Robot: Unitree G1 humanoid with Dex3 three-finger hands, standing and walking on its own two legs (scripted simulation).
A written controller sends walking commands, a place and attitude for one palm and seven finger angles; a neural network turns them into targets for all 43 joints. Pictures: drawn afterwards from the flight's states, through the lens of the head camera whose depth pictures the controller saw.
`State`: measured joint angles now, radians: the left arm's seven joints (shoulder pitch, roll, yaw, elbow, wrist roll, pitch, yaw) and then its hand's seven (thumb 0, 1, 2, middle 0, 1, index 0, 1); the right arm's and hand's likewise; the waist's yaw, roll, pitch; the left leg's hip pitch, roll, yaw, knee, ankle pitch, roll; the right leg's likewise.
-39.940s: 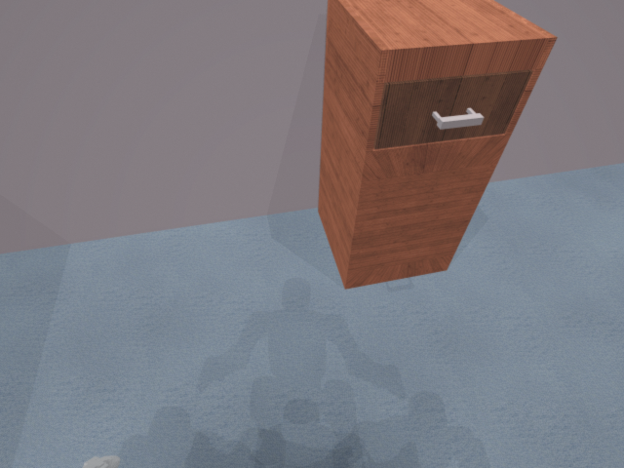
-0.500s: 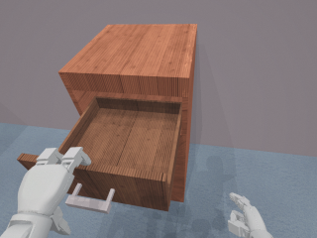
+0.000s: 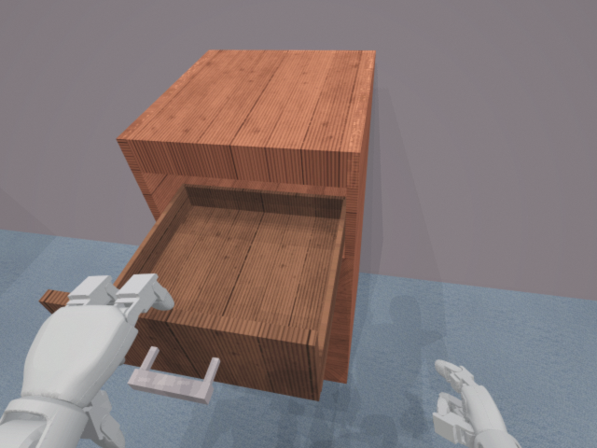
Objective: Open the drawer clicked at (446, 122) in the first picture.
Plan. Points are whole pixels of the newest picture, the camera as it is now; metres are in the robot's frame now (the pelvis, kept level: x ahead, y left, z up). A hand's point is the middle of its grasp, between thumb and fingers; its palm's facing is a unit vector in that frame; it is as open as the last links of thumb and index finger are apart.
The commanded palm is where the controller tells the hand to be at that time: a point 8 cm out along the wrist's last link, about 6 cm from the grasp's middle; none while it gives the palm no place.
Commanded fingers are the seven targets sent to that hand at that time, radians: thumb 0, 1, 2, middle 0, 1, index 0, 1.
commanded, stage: draw the hand back to the body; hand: left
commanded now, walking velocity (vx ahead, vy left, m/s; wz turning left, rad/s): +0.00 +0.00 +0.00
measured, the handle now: (177, 372) +0.21 +0.22 -0.02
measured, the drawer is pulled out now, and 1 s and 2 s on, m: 0.29 0.29 0.29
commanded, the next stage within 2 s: step back with the hand held close in 1.50 s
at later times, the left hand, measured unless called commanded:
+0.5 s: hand (90, 359) +0.16 +0.25 +0.13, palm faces +0.06 -0.08 -0.99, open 13.8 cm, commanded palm +0.13 +0.25 +0.18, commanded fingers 0.00 -0.47 0.31 -0.30 -1.18 -0.30 -1.18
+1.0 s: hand (112, 318) +0.19 +0.22 +0.17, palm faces +0.36 -0.84 -0.40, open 11.3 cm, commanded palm +0.14 +0.27 +0.18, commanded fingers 0.00 0.41 0.69 -0.23 -0.62 -0.23 -0.62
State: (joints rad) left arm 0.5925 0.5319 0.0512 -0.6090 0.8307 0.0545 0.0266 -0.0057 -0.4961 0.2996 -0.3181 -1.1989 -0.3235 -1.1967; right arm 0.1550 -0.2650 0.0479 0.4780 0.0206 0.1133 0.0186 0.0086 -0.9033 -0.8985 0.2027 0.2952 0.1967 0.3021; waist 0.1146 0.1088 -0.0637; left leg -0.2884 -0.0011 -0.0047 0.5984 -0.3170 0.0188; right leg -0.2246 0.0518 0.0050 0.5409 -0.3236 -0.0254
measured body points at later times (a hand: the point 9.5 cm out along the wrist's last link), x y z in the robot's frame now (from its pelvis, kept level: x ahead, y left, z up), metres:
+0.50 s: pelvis +0.00 +0.00 +0.00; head -0.01 -0.03 +0.45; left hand +0.15 +0.25 +0.18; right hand +0.21 -0.20 -0.08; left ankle +0.00 +0.10 -0.73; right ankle -0.02 -0.11 -0.73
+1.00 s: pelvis +0.01 -0.01 +0.01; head +0.00 -0.02 +0.46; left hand +0.16 +0.27 +0.19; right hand +0.20 -0.22 -0.07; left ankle +0.00 +0.10 -0.73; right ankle -0.02 -0.11 -0.73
